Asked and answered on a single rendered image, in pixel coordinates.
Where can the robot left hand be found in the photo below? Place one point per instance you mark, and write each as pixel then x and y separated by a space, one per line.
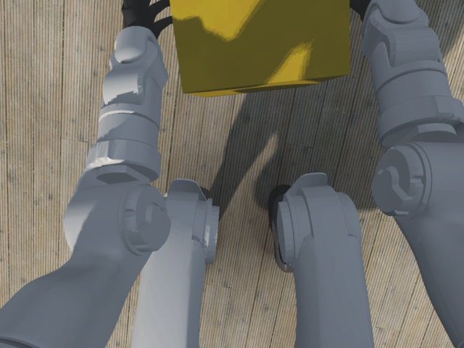
pixel 139 13

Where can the carton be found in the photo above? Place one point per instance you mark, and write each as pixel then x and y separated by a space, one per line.
pixel 228 47

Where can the right robot shin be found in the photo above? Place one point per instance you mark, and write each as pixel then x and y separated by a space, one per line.
pixel 350 212

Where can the right robot foot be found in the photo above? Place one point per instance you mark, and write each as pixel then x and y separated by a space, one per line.
pixel 276 196

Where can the left robot upper arm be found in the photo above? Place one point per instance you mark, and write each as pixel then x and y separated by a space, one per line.
pixel 111 230

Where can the left robot forearm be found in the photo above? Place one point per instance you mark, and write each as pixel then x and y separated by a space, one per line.
pixel 126 148

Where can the right robot forearm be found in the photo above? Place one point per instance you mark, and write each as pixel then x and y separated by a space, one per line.
pixel 409 77

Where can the right robot upper arm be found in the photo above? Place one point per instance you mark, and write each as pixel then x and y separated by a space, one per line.
pixel 421 185

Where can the robot right hand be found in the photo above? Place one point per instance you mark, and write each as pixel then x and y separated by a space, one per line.
pixel 360 6

